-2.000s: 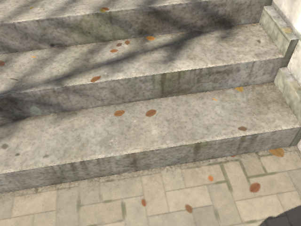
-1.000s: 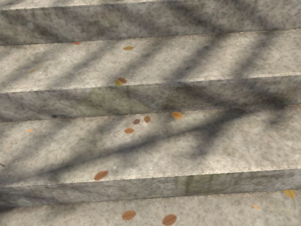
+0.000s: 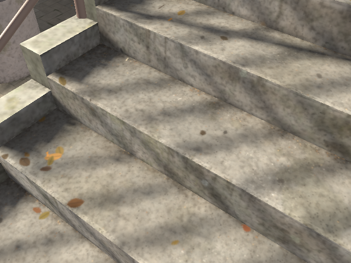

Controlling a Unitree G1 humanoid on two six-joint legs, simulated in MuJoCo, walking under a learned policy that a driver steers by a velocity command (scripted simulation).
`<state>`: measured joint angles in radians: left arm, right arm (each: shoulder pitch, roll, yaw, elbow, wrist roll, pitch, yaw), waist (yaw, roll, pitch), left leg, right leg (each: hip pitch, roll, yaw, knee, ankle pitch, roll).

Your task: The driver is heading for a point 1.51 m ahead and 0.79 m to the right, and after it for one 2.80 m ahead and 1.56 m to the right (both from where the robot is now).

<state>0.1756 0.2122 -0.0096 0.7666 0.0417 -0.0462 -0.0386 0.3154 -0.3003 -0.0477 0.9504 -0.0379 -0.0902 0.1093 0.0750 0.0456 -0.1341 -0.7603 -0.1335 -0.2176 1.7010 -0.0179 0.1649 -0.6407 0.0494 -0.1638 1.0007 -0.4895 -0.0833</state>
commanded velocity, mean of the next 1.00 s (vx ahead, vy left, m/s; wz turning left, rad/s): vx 0.49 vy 0.00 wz -0.36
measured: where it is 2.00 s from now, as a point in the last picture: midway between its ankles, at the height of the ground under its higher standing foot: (245, 166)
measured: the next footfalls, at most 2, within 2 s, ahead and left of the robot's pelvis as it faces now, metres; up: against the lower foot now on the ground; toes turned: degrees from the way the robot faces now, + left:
left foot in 0.30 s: +0.31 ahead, +0.13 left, +0.00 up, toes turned +0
right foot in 0.66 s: +0.44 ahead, -0.11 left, +0.17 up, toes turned -13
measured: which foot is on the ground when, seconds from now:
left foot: up 0.00-0.28, down 0.30-0.70, up 0.72-1.00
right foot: down 0.00-0.32, up 0.34-0.64, down 0.66-1.00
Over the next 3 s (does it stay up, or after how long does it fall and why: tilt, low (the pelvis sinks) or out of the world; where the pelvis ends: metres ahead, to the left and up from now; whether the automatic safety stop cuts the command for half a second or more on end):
stays up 1.10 -0.55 0.66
